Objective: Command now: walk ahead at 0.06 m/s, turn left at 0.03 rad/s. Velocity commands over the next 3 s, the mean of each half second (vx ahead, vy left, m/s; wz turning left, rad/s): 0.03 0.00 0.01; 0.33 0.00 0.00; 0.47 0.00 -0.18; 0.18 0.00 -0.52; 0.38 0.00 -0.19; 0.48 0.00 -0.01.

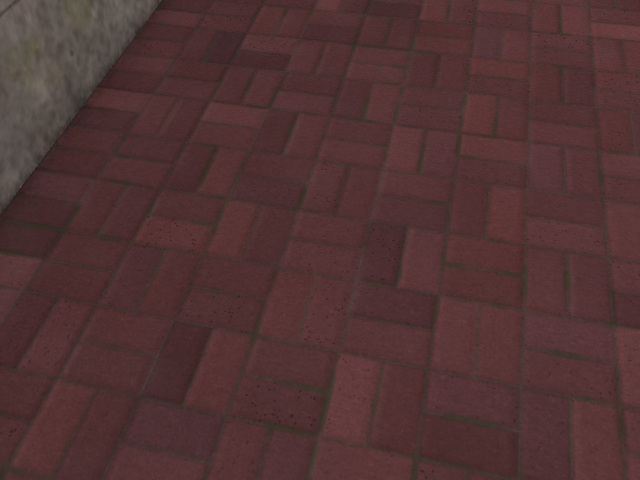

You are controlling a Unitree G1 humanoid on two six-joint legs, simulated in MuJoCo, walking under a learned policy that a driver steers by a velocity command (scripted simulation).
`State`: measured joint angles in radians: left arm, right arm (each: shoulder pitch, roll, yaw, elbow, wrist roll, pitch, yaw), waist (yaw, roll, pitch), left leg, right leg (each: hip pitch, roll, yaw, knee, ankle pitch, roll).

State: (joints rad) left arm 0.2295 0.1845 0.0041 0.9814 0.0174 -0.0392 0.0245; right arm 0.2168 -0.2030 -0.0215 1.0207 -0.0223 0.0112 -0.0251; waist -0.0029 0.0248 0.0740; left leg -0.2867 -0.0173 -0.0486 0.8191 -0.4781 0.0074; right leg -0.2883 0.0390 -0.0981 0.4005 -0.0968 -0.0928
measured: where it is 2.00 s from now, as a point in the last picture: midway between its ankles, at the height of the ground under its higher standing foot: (343, 382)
